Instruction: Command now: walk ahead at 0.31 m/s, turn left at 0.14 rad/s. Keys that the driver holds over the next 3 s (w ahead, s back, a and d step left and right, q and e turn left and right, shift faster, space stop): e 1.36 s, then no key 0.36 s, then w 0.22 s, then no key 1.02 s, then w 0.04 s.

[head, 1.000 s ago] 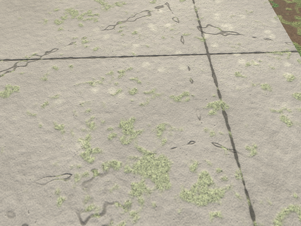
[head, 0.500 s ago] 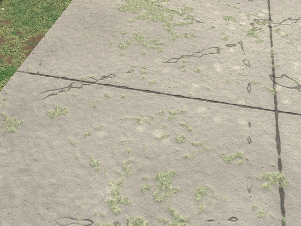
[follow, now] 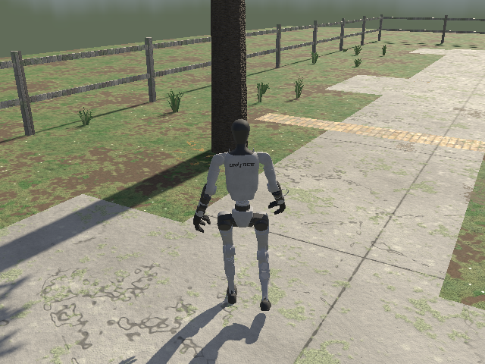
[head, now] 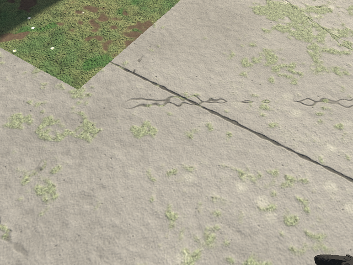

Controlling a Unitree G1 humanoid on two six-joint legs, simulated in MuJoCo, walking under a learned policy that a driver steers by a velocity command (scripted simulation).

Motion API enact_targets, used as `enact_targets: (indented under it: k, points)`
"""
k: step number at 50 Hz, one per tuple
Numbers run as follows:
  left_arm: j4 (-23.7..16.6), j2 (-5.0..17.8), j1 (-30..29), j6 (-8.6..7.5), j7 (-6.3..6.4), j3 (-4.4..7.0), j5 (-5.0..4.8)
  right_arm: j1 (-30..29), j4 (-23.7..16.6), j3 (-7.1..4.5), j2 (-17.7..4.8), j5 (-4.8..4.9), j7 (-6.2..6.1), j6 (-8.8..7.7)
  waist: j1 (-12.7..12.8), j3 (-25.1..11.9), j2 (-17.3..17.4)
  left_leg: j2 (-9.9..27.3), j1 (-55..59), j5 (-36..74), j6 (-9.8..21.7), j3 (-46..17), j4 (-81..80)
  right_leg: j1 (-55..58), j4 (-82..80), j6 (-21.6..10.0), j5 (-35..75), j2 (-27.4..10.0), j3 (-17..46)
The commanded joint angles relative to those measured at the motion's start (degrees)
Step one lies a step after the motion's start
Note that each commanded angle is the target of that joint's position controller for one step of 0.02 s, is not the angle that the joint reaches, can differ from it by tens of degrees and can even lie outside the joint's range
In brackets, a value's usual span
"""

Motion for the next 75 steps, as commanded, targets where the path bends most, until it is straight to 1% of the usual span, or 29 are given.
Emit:
enact_targets:
  k: [1, 4, 8, 16, 21, 22, 23, 24, 25, 26, 27, 34, 40, 43, 44, 45, 46, 47, 48, 50, 57, 62, 65, 66, 67, 68, 70, 71, 75]
  points:
    - [-4.0, 6.8, -0.8, -0.87, 0.33, 1.19, 0.54, 6.6, -0.7, -1.59, -5.5, -0.02, -0.25, -1.54, -3.2, -11.5, 1.8, 17.7, 24.3, 34.8, 10.7, -17.5, -14.0, -19.4, 2.8, -0.5, 3.2, -4.0, 4.6]
    - [-1.6, 4.5, 4.0, 1.97, 0.73, 1.10, 0.51, 3.5, 0.9, -1.40, -5.5, -1.24, -0.59, -2.78, 0.5, -10.3, 3.2, 15.8, 14.4, 40.5, 9.9, -9.6, -18.9, -10.9, -1.1, 0.7, 9.2, -3.2, 4.6]
    - [-2.3, 3.0, 1.5, 2.73, 1.15, 1.01, 0.99, 1.4, 3.2, -1.11, -4.9, -1.87, -2.23, -2.90, 0.6, -8.3, 4.6, 14.0, 14.3, 40.7, 7.7, -0.9, -20.8, -11.9, -12.1, 2.0, 19.6, -1.8, 5.6]
    - [-8.2, 2.5, -7.1, 3.72, -1.09, 1.09, 1.19, 3.5, 6.4, -2.04, -7.4, -0.62, -4.13, 0.83, -3.8, -6.0, 4.8, 18.3, 25.0, 34.9, 7.6, 0.9, -17.0, -16.3, -25.4, 0.7, 18.2, -0.9, 1.5]
    - [-10.1, 2.8, -3.9, 3.70, -2.56, 1.85, 0.79, 1.7, 6.1, -2.58, -8.5, 1.22, -5.11, 2.67, -1.2, -7.4, 5.2, 18.1, 26.2, 40.5, 3.7, 2.3, -4.4, -8.8, -37.0, -3.6, 16.4, 3.3, -3.1]
    - [-9.4, 5.2, 0.2, 3.39, -2.09, 2.84, 1.20, 3.1, 6.5, -2.55, -8.1, 1.23, -5.25, 2.49, 0.7, -10.1, 2.5, 14.4, 22.9, 38.7, 0.3, 4.9, 3.9, 0.2, -43.1, -5.8, 29.0, 4.2, -1.3]
    - [-9.8, 12.4, 4.3, 3.35, -0.72, 4.82, 1.89, 3.1, 4.7, -1.98, -6.4, -0.79, -4.99, 1.72, 1.1, -14.8, -8.6, 8.4, 9.7, 18.7, -4.6, 7.2, 19.3, 14.0, -41.9, -11.2, 58.4, -6.1, 14.0]
    - [-10.3, 15.4, 5.6, 3.32, -0.44, 5.13, 3.11, 2.4, 2.5, -0.85, -3.3, -2.63, -4.27, 1.15, 0.1, -20.2, -17.3, -2.6, -7.9, -27.8, -7.8, 1.8, 34.7, 25.4, -42.9, -24.2, 72.6, -18.3, 33.8]
    - [-11.4, 11.1, 4.5, 3.22, -0.66, 3.89, 2.76, 0.8, 3.8, -1.35, -5.6, -1.39, -3.31, 0.91, 2.3, -23.4, -8.4, 0.2, -9.3, -28.4, -7.2, -8.2, 40.1, 25.2, -43.8, -23.8, 66.0, -17.1, 30.5]
    - [-12.2, 9.5, 0.4, 3.11, -0.53, 3.56, 2.08, -0.5, 3.4, -1.55, -6.1, 0.28, -3.00, 1.08, 0.8, -18.3, -5.7, 1.8, -12.0, -24.1, -6.7, -8.1, 39.8, 20.9, -44.2, -21.0, 58.8, -14.3, 24.7]
    - [-12.7, 8.0, -2.6, 3.46, -0.26, 3.27, 0.97, -0.6, 4.1, -1.63, -5.8, 0.16, -3.44, 1.46, -0.6, -14.1, -1.4, 3.0, -12.7, -20.4, -7.0, -7.5, 36.2, 16.4, -45.4, -17.8, 50.8, -11.2, 21.3]
    - [-14.6, 9.2, -5.1, 5.25, 1.82, 3.77, 1.19, 0.3, 4.5, -1.32, -4.0, -0.18, -4.72, 2.43, -2.4, -12.7, -6.7, 1.4, -3.6, -10.2, -10.2, -6.9, 17.2, 6.7, -47.4, -14.9, 38.4, -5.5, 18.9]
    - [-16.1, 9.3, -6.4, 6.45, 1.92, 3.87, 1.32, -0.4, 4.1, -1.69, -5.1, 0.29, -3.67, 1.36, -1.1, -11.4, -10.0, 0.2, 1.8, -9.2, -9.2, -7.6, 5.7, 4.2, -47.0, -13.5, 25.5, -4.5, 25.9]
    - [-17.0, 8.7, -8.4, 7.03, 2.02, 3.61, 0.49, 3.6, 5.0, -2.18, -5.4, 0.43, -2.79, 0.17, -3.6, -11.1, -10.3, -0.2, 9.3, -2.7, -7.2, -6.3, -8.8, 3.4, -43.6, -11.2, 26.5, -2.5, 28.0]
    - [-17.2, 7.5, -7.6, 7.19, 2.18, 3.29, 0.37, 5.5, 5.5, -2.81, -7.1, 0.07, -2.76, 0.02, -3.8, -11.3, -8.4, 3.2, 14.8, 1.6, -5.8, -8.1, -13.6, 0.2, -40.8, -8.8, 21.5, -0.1, 26.7]
    - [-17.4, 4.2, -5.3, 7.21, 2.06, 2.41, 1.04, 6.4, 5.0, -3.77, -11.4, -1.08, -3.15, 0.33, -2.2, -11.9, 3.0, 15.8, 20.9, 5.7, -1.1, -19.3, -16.4, -7.5, -29.0, -5.4, 5.7, 5.7, 19.6]
    - [-19.6, 5.5, -5.4, 6.46, 1.81, 2.90, 0.82, 5.4, 5.1, -4.22, -14.3, -3.09, -3.01, 0.77, -0.5, -8.5, 18.4, 25.6, 18.0, 15.0, 8.9, -33.4, -19.2, -18.2, -17.2, -2.4, -9.1, 12.8, 9.8]
    - [-18.4, 9.9, -4.4, 5.92, 1.65, 4.23, 1.44, 2.7, 3.1, -3.52, -11.2, -3.13, -3.18, 0.43, -0.9, -8.0, 13.8, 27.0, 15.9, 15.2, 11.8, -32.8, -19.2, -18.7, -5.6, -0.6, -7.5, 8.5, 11.5]
    - [-16.8, 11.4, -3.5, 6.21, 1.48, 5.04, 0.86, -0.4, 2.3, -2.71, -8.1, -2.38, -3.58, 0.46, 0.0, -7.1, 9.5, 23.0, 14.9, 14.0, 9.1, -25.5, -17.9, -18.3, -1.2, 0.1, -3.1, 7.8, 11.0]
    - [-15.0, 8.8, -2.0, 7.48, 1.79, 4.65, 1.02, -2.5, 1.6, -2.02, -6.2, -0.63, -4.11, 0.75, -0.2, -5.6, 7.5, 17.5, 16.1, 13.0, 5.5, -16.9, -16.7, -20.0, 3.5, 2.2, 3.2, 7.1, 9.4]
    - [-19.2, 3.7, -9.0, 7.57, 0.56, 2.34, 0.55, 3.8, 2.6, -2.97, -9.5, -0.94, -5.21, 2.44, -5.2, -7.8, 10.6, 18.7, 24.6, 19.1, 7.5, -8.5, -16.2, -17.7, -12.7, 4.6, 5.3, 2.9, 3.0]
    - [-19.6, 4.7, -7.6, 8.08, -0.56, 2.70, 0.42, 2.3, 2.6, -3.81, -11.6, 0.31, -3.86, 2.40, -4.6, -8.0, 11.9, 20.6, 21.1, 20.1, 6.7, -5.2, -14.6, -6.9, -26.0, 1.8, 6.1, 3.1, -1.5]
    - [-17.9, 4.8, -2.5, 8.27, -0.93, 3.49, 0.47, 1.7, 3.4, -3.65, -10.7, 1.86, -3.53, 2.17, -1.3, -8.6, 9.8, 19.0, 17.8, 16.2, 2.0, -1.4, -7.2, 3.9, -42.5, -2.5, 17.0, 5.4, -3.4]
    - [-17.4, 7.3, -0.1, 8.11, -0.36, 4.48, 0.57, 5.0, 4.6, -3.07, -8.3, 1.10, -3.23, 1.97, -1.2, -9.8, 3.0, 16.0, 11.1, 8.6, -2.3, 2.9, 1.0, 12.9, -46.5, -4.8, 27.3, 3.4, 1.8]
    - [-18.7, 14.7, 1.8, 7.68, 0.68, 5.96, 0.97, 4.3, 2.1, -1.41, -3.8, -2.49, -2.88, 1.87, -2.4, -10.7, -16.1, 8.6, -7.2, -22.8, -8.3, 7.2, 20.5, 23.8, -45.3, -11.4, 53.1, -12.9, 23.8]
    - [-19.5, 14.9, 1.7, 6.16, -0.02, 5.40, 2.99, -0.8, 0.0, -1.89, -5.9, -1.91, -3.42, 1.58, 1.0, -13.2, -15.7, 3.4, -13.2, -29.9, -9.7, -2.2, 31.4, 18.5, -46.4, -22.4, 55.2, -19.6, 32.1]
    - [-18.3, 10.0, -2.5, 4.40, -0.17, 3.85, 2.54, -1.9, 0.9, -2.77, -8.7, 0.13, -3.91, 2.10, -0.4, -9.8, -8.6, 5.7, -13.5, -21.0, -8.6, -5.7, 35.0, 15.0, -47.3, -18.0, 45.9, -12.9, 21.7]
    - [-18.4, 8.1, -5.0, 4.44, 0.20, 3.23, 1.70, -0.8, 2.3, -2.90, -8.6, -0.28, -4.29, 2.36, -1.4, -9.5, -6.1, 6.4, -12.8, -17.1, -8.6, -6.1, 33.1, 14.1, -47.1, -15.2, 42.6, -10.3, 18.9]
    - [-17.7, 6.1, -7.3, 4.58, 1.17, 1.78, 2.02, 2.5, 3.8, -2.38, -6.9, -0.08, -3.92, 2.83, -3.3, -10.8, -7.0, 5.1, -5.4, -9.2, -10.0, -4.8, 28.6, 10.8, -47.8, -14.5, 44.7, -7.3, 14.2]
Next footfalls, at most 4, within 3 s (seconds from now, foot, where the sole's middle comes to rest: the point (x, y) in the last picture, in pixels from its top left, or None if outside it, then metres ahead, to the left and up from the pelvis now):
0.44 right None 0.22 -0.15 -0.76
0.90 left None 0.29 0.08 -0.76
1.32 right None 0.13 -0.16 -0.76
1.74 left None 0.30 0.03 -0.76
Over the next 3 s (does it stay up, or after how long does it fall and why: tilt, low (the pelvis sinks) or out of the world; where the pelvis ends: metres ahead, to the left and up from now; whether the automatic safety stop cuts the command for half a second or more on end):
stays up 0.25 -0.11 0.01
